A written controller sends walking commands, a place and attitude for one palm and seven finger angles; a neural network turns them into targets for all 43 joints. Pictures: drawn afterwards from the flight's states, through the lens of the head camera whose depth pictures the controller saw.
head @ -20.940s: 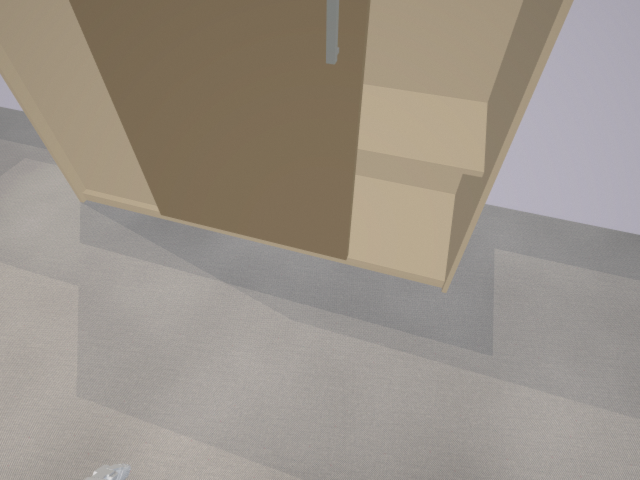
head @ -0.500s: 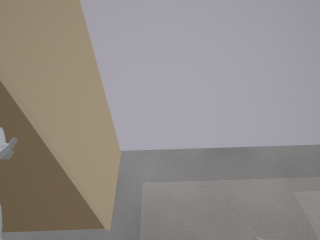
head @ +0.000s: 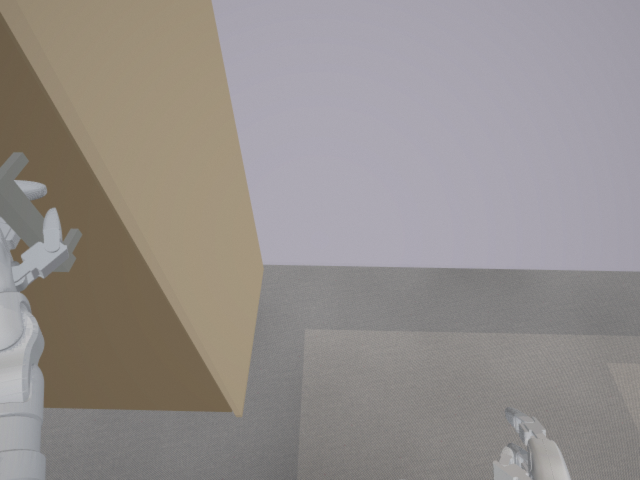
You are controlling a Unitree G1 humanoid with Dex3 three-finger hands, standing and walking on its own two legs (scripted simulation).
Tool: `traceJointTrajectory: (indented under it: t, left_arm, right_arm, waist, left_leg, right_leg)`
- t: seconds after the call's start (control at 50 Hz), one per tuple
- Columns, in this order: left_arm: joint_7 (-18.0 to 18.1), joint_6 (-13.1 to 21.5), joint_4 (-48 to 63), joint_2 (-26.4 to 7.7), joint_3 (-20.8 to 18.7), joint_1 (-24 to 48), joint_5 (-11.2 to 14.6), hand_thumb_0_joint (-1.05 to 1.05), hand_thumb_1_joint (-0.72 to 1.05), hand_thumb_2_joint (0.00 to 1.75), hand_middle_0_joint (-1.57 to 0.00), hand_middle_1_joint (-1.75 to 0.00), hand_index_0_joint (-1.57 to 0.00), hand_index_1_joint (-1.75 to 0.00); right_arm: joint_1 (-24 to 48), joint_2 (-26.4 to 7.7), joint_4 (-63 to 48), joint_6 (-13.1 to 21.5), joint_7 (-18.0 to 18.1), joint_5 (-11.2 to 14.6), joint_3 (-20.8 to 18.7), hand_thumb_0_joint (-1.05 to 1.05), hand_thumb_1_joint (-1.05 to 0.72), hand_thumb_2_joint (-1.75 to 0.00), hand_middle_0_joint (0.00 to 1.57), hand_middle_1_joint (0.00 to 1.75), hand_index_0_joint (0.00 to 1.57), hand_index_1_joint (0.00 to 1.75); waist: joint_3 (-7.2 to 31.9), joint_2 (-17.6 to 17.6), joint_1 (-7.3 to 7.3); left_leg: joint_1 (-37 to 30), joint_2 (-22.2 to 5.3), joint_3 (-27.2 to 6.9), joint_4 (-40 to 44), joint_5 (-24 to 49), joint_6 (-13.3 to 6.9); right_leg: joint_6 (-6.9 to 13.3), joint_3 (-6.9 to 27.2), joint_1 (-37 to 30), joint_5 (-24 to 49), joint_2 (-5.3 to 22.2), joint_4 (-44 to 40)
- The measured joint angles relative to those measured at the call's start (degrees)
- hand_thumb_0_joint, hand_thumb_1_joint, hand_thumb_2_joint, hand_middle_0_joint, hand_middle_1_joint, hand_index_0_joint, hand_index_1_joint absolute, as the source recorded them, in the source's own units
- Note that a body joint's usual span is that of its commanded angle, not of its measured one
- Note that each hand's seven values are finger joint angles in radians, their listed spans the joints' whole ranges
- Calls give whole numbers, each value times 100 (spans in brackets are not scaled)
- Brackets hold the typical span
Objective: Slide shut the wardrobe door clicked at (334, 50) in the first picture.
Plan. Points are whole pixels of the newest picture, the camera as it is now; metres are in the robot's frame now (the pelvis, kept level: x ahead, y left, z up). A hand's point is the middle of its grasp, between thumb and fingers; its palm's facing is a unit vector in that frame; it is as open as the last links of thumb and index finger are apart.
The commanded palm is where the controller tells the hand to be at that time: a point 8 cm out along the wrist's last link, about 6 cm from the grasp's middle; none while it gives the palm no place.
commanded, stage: stop walking and hold the door there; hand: left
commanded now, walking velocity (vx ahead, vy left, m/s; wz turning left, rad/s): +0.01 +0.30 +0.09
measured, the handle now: (40, 214) +0.35 +0.36 +0.15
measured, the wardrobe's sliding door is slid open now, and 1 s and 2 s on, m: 0.00 0.00 0.00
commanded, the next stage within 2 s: loosen the grip on the handle in 1.08 s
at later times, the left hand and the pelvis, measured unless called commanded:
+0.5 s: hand (52, 246) +0.32 +0.33 +0.14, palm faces +0.38 -0.91 -0.17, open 5.8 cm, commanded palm +0.28 +0.36 +0.13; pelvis -0.04 +0.09 -0.01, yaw +1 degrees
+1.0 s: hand (48, 246) +0.31 +0.33 +0.14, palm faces +0.31 -0.94 -0.16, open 5.6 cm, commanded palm +0.28 +0.37 +0.13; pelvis -0.04 +0.12 +0.00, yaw +1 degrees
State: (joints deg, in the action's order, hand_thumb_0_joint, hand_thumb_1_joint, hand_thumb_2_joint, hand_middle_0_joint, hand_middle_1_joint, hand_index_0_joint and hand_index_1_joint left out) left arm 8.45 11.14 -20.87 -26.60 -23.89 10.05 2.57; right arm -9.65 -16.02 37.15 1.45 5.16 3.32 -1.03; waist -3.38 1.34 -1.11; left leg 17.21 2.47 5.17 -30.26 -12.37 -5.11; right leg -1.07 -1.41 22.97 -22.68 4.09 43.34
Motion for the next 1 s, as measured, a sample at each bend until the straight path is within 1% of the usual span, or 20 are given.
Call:
traceJointTrajectory:
  t: [0.04,0.08,0.14,0.16,0.2,0.24,0.28,0.34,0.38,0.4,0.42,0.44,0.48,0.52,0.56,0.66,0.72,0.76,0.82,1.0]
  left_arm:
    - [27,-89,57,68,62,41,56,-18,63,80,-46,-140,-30,-138]
    - [32,-166,73,110,102,85,100,-17,65,78,-46,-140,-30,-138]
    - [6,-247,50,98,135,163,141,-17,66,77,-46,-140,-29,-138]
    - [-5,-250,39,110,133,199,136,-17,66,76,-46,-140,-29,-138]
    - [-18,-163,-9,204,158,274,136,-17,66,76,-46,-140,-29,-138]
    - [-36,-125,46,307,238,358,122,-17,66,76,-46,-140,-30,-139]
    - [-86,-25,128,380,287,385,73,-16,66,78,-46,-140,-31,-139]
    - [-171,64,400,461,408,354,10,-15,66,79,-46,-140,-33,-139]
    - [-162,61,721,583,531,306,30,-14,66,81,-46,-140,-35,-139]
    - [-140,35,917,671,604,287,57,-13,66,81,-46,-140,-35,-140]
    - [-118,-1,1075,686,672,333,83,-13,66,82,-46,-140,-35,-140]
    - [-99,-31,1175,692,736,404,99,-13,66,82,-46,-140,-35,-140]
    - [-63,-110,1307,747,827,494,109,-12,68,82,-46,-140,-33,-140]
    - [-32,-210,1365,832,913,576,102,-11,69,81,-46,-140,-32,-139]
    - [-27,-257,1335,988,989,606,78,-10,70,80,-46,-140,-30,-139]
    - [-116,-206,1240,1026,1202,481,103,-9,71,79,-46,-140,-32,-140]
    - [-154,-198,1160,975,1324,454,109,-9,70,79,-46,-140,-34,-140]
    - [-154,-210,1114,967,1374,475,98,-9,70,78,-46,-140,-35,-140]
    - [-161,-176,1039,990,1367,441,85,-9,69,78,-46,-140,-35,-140]
    - [-127,-151,931,1051,1291,303,134,-9,70,78,-46,-140,-36,-140]
  right_arm:
    - [-34,118,24,112,-44,-20,51,1,-91,-90,20,30,20,30]
    - [-58,220,78,193,-107,-44,127,1,-91,-90,20,30,20,30]
    - [-75,317,135,238,-192,-100,247,1,-91,-90,20,30,20,30]
    - [-55,303,148,228,-225,-124,274,1,-91,-90,20,30,20,30]
    - [46,235,254,166,-292,-157,251,1,-91,-90,20,30,20,30]
    - [67,194,349,139,-328,-149,206,1,-91,-90,20,30,20,30]
    - [60,175,408,102,-310,-167,209,1,-91,-90,20,30,20,30]
    - [36,126,385,56,-218,-186,164,1,-91,-90,20,30,20,30]
    - [23,13,283,53,-140,-181,83,1,-91,-90,20,30,20,30]
    - [6,-86,188,72,-101,-170,19,1,-91,-90,20,30,20,30]
    - [74,-61,174,91,-55,-149,-63,1,-91,-90,20,30,20,30]
    - [133,26,166,102,-30,-119,-117,1,-91,-90,20,30,20,30]
    - [181,226,157,152,-36,-89,-102,1,-91,-90,20,30,20,30]
    - [158,392,136,204,-100,-84,2,1,-91,-90,20,30,19,30]
    - [149,461,165,209,-166,-93,116,1,-91,-90,20,30,19,30]
    - [99,707,277,98,-199,-135,329,1,-91,-90,20,30,20,30]
    - [32,788,234,58,-182,-135,372,1,-91,-90,20,30,20,30]
    - [-1,809,210,68,-188,-136,400,1,-91,-90,20,30,20,30]
    - [20,754,235,71,-189,-146,415,1,-91,-90,21,30,20,30]
    - [70,386,192,82,-74,-117,202,1,-91,-90,20,30,20,30]
  waist:
    - [-48,60,-15]
    - [-65,89,-41]
    - [-50,73,-70]
    - [-58,128,-61]
    - [-165,254,-37]
    - [-258,145,-74]
    - [-300,-56,-22]
    - [-319,-341,86]
    - [-310,-348,135]
    - [-277,-204,146]
    - [-353,-225,161]
    - [-460,-283,138]
    - [-585,-322,111]
    - [-653,-281,123]
    - [-695,-68,143]
    - [-391,-104,104]
    - [-273,-108,69]
    - [-256,-98,39]
    - [-209,-34,28]
    - [-83,15,60]
  left_leg:
    - [-25,1,6,66,66,-37]
    - [-25,22,38,112,116,-60]
    - [96,119,127,30,115,-79]
    - [211,114,125,-128,52,-30]
    - [613,181,-152,-1154,-729,303]
    - [990,236,-393,-2405,-1111,514]
    - [1066,57,-481,-2777,-1207,585]
    - [618,-329,-450,-1705,-1108,560]
    - [112,-545,-359,-632,-572,561]
    - [-70,-706,-395,-276,-242,583]
    - [-3,-694,-373,-399,-211,777]
    - [54,-662,-341,-596,-316,873]
    - [79,-657,-332,-740,-464,897]
    - [73,-665,-396,-761,-478,865]
    - [50,-742,-512,-778,-472,839]
    - [27,-713,-382,-558,-390,751]
    - [5,-713,-343,-479,-370,706]
    - [-23,-721,-354,-445,-354,703]
    - [-56,-764,-363,-376,-329,725]
    - [-181,-727,-274,-54,-174,721]
  right_leg:
    - [-21,-127,-54,-201,-20,301]
    - [-40,-268,-241,-232,-25,201]
    - [24,-462,-781,176,14,-768]
    - [95,-492,-884,397,8,-1046]
    - [58,-511,-840,558,27,-1041]
    - [-43,-425,-825,622,189,-1053]
    - [-164,-372,-832,663,407,-1089]
    - [-342,-294,-767,659,754,-1016]
    - [-450,-229,-615,564,888,-761]
    - [-449,-229,-474,474,847,-538]
    - [-376,-89,-332,273,826,-247]
    - [-278,90,-245,-26,704,12]
    - [-151,168,-231,-266,328,158]
    - [-36,185,-428,273,-36,-257]
    - [-69,147,-640,614,-163,-591]
    - [-208,255,-685,686,-133,-948]
    - [-89,291,-683,582,-184,-969]
    - [-77,292,-776,787,-243,-1140]
    - [-185,286,-854,867,-282,-1314]
    - [-192,353,-901,964,-247,-1528]
